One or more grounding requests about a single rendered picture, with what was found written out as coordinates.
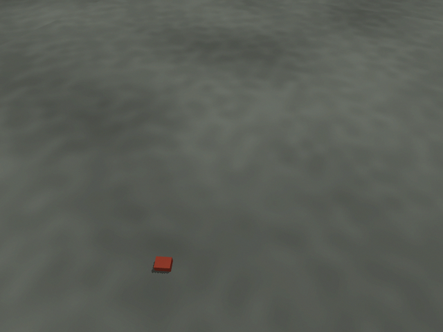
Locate small box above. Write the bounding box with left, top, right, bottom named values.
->
left=154, top=256, right=173, bottom=272

